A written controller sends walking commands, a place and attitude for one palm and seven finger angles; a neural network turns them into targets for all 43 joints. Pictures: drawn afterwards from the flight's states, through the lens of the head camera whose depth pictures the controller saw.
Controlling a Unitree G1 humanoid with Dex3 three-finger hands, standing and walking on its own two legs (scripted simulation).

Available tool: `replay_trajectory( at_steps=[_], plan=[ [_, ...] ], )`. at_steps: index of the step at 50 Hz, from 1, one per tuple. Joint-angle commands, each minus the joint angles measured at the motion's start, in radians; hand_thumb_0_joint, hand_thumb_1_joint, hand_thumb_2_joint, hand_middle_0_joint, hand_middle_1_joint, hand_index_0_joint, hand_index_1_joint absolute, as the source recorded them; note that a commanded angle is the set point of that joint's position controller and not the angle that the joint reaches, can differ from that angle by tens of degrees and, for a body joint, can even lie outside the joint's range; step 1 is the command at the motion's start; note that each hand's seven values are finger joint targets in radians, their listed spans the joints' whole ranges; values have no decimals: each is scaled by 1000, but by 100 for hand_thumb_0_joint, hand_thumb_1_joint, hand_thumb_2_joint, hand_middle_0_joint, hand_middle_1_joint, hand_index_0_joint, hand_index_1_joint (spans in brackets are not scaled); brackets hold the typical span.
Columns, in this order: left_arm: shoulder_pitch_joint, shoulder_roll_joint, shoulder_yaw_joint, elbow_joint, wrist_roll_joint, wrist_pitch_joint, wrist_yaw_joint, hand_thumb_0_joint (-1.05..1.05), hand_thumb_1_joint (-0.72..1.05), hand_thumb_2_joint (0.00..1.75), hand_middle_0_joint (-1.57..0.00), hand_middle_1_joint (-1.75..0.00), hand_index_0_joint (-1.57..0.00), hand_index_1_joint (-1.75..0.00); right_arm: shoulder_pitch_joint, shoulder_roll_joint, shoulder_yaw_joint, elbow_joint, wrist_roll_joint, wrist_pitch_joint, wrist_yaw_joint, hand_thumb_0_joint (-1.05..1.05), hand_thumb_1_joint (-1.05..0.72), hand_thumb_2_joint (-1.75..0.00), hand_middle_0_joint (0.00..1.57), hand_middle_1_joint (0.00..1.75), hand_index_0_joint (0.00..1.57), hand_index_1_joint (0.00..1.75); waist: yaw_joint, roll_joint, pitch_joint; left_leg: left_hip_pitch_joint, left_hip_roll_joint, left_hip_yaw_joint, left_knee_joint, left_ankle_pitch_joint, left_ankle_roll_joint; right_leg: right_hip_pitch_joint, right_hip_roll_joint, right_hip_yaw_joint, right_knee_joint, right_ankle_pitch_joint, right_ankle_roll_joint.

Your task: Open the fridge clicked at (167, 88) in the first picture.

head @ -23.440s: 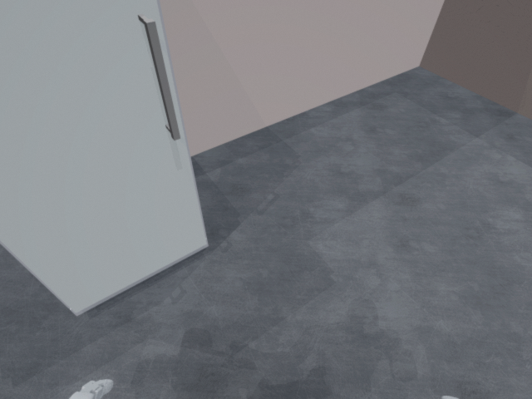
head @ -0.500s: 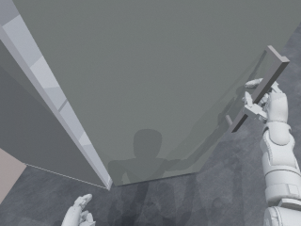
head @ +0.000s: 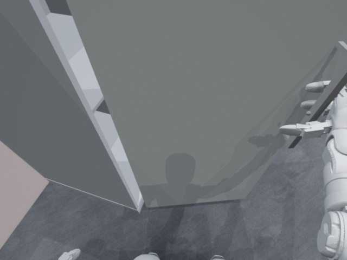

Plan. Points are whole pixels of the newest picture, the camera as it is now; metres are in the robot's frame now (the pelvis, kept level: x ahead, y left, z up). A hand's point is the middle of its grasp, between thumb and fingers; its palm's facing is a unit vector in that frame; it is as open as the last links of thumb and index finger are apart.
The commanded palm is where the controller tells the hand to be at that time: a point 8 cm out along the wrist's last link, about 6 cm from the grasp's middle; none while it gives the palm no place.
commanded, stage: loosen the grip on the handle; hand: right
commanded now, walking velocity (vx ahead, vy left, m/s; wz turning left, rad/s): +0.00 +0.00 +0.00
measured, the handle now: (311, 104) +0.48 -0.27 +0.10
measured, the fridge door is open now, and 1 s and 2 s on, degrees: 67 66 66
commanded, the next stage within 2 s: slip the hand off the handle in 0.16 s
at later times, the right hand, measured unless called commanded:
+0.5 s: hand (337, 112) +0.45 -0.31 +0.11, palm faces +0.28 +0.93 -0.23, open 14.6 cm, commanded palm +0.41 -0.35 +0.13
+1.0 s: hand out of the picture +0.42 -0.34 +0.12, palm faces +0.24 +0.94 -0.24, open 14.7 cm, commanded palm +0.37 -0.38 +0.13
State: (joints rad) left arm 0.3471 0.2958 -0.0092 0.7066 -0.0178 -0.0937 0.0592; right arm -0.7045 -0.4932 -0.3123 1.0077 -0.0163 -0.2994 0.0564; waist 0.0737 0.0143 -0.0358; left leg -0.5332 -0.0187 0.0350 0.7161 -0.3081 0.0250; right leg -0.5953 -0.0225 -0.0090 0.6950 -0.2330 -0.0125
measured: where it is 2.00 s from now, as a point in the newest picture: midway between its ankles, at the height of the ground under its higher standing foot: outside the picture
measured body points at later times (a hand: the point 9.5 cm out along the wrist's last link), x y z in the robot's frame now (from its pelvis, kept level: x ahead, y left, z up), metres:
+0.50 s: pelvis +0.06 -0.02 +0.00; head +0.10 -0.03 +0.45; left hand +0.17 +0.25 -0.09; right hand +0.43 -0.36 +0.13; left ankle +0.03 +0.10 -0.71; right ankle +0.08 -0.12 -0.71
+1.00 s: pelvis +0.06 -0.03 +0.00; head +0.09 -0.04 +0.45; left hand +0.15 +0.23 -0.10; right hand +0.40 -0.39 +0.13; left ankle +0.03 +0.10 -0.71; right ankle +0.07 -0.12 -0.71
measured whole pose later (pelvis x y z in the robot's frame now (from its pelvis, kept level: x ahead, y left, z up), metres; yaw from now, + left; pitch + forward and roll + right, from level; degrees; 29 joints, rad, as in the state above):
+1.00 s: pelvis +0.06 -0.03 +0.00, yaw +0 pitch +9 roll +2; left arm 0.33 0.26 -0.02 0.65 -0.03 -0.05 0.08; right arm -0.36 -0.55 -0.44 0.64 0.10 -0.17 0.24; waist 0.02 -0.03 -0.10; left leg -0.44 -0.01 0.02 0.66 -0.36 -0.01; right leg -0.55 -0.01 -0.01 0.73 -0.33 -0.04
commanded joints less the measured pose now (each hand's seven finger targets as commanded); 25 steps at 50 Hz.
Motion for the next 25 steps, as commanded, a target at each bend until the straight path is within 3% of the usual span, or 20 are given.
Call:
replay_trajectory(
  at_steps=[1, 4, 5, 9, 10, 12, 13, 16, 19, 21, 22, 23, 25],
  plan=[
    [-43, 136, 51, -154, 1, -38, 23, 0, 90, 90, -20, -30, -20, -30, -359, -351, -106, -347, 22, -83, -18, 0, 55, -20, 29, 120, 29, 120, -52, -108, -396, 123, 10, -60, -172, -122, -11, 210, 31, -8, -95, -138, -37],
    [-47, 129, 44, -150, -12, -38, 30, 0, 90, 90, -20, -30, -20, -30, -271, -283, -73, -309, 51, -46, -7, 0, 55, -20, 25, 115, 25, 115, -29, -44, -232, 85, 13, -81, -217, -140, -21, 146, 24, -22, -84, -142, -44],
    [-37, 137, 47, -143, -11, -38, 33, 0, 90, 90, -20, -30, -20, -30, -266, -322, -107, -310, 59, -35, -2, 0, 55, -20, 25, 115, 25, 115, -31, 0, -223, 98, 16, -88, -223, -133, -26, 132, 23, -23, -82, -125, -44],
    [-20, 128, 56, -148, -13, -37, 38, 0, 90, 90, -20, -30, -20, -30, -194, -289, -111, -395, 81, -6, 25, 0, 55, -20, 25, 115, 25, 115, -43, -18, -294, 149, 7, -65, -181, 92, -26, 198, 26, -26, -72, 26, -48],
    [-10, 131, 60, -148, -13, -36, 38, 0, 90, 90, -20, -30, -20, -30, -158, -307, -140, -414, 86, 0, 31, 0, 55, -20, 25, 115, 25, 115, -50, -13, -318, 159, 3, -54, -167, 146, -26, 217, 24, -27, -70, 68, -47],
    [-12, 123, 63, -155, -14, -34, 35, 0, 90, 90, -20, -30, -20, -30, -96, -262, -128, -456, 95, 14, 35, 0, 55, -20, 25, 115, 25, 115, -59, -11, -333, 161, -4, -34, -149, 219, -23, 249, 26, -26, -68, 131, -44],
    [-5, 136, 57, -132, -14, -26, 43, 0, 90, 90, -20, -30, -20, -30, -211, -345, -166, -445, 82, 15, 25, 0, 55, -20, 25, 115, 25, 115, -30, -27, -294, 130, 0, -34, -149, 210, -26, 246, 20, -18, -61, 121, -47],
    [-4, 125, 58, -139, -12, -23, 40, 0, 90, 90, -20, -30, -20, -30, -154, -328, -161, -439, 64, 26, 32, 0, 55, -20, 25, 115, 25, 115, -40, -34, -310, 128, -5, -26, -137, 232, -24, 261, 25, -16, -58, 154, -45],
    [-2, 124, 61, -144, -12, -16, 37, 0, 90, 90, -20, -30, -20, -30, -151, -310, -141, -485, 61, 23, 51, 0, 55, -20, 25, 115, 25, 115, -38, -86, -354, 124, -9, -18, -120, 278, -16, 313, 23, -6, -43, 227, -42],
    [-7, 124, 64, -151, -14, -13, 37, 0, 90, 90, -20, -30, -20, -30, -121, -308, -141, -522, 71, 26, 73, 0, 55, -20, 25, 115, 25, 115, -42, -118, -383, 115, -14, -13, -117, 289, -11, 363, 16, 1, -37, 280, -36],
    [-9, 122, 64, -153, -14, -14, 37, 0, 90, 90, -20, -30, -20, -30, -134, -275, -113, -551, 82, 26, 86, 0, 55, -20, 25, 115, 25, 115, -36, -137, -403, 109, -14, -10, -115, 299, -11, 387, 16, 5, -32, 306, -33],
    [-3, 123, 66, -145, -15, -10, 38, 0, 90, 90, -20, -30, -20, -30, -107, -282, -130, -530, 92, 32, 91, 0, 55, -20, 25, 115, 25, 115, -36, -123, -365, 104, -17, -8, -119, 311, -9, 380, 12, 9, -25, 325, -36],
    [-6, 128, 68, -151, -18, -7, 36, 0, 90, 90, -20, -30, -20, -30, -66, -298, -150, -539, 107, 46, 107, 0, 55, -20, 25, 115, 25, 115, -44, -114, -373, 101, -19, -3, -117, 319, -11, 388, 9, 18, -26, 352, -30]
  ],
)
